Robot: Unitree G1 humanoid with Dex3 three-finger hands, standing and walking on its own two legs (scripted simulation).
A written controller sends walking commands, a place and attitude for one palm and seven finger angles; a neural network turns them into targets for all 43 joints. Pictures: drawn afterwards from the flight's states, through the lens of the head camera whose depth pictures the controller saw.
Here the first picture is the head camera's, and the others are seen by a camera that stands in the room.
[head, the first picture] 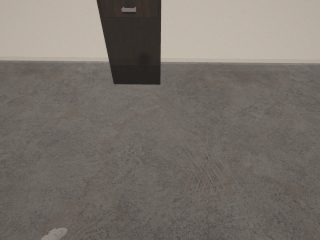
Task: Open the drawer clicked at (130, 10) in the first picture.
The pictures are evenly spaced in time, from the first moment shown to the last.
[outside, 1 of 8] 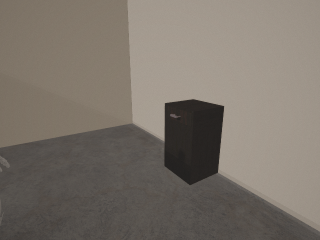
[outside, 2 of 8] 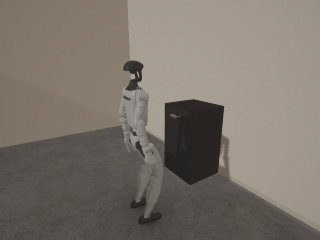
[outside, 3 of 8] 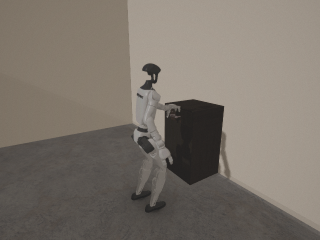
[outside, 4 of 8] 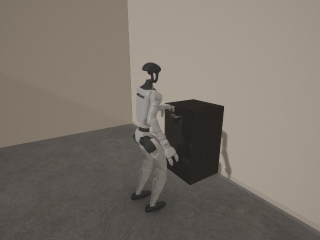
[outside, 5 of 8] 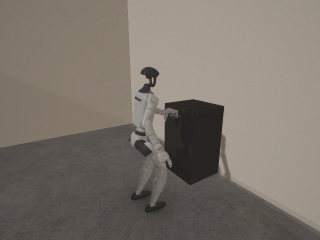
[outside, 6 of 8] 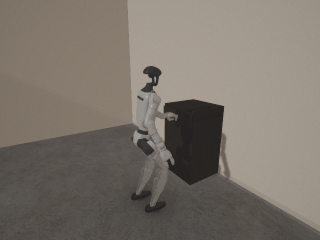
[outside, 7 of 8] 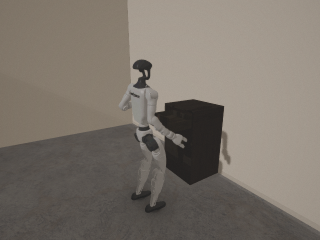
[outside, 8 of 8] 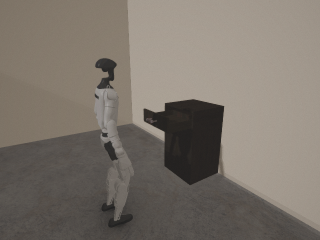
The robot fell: no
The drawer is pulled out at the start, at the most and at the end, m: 0.00 0.30 0.30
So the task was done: yes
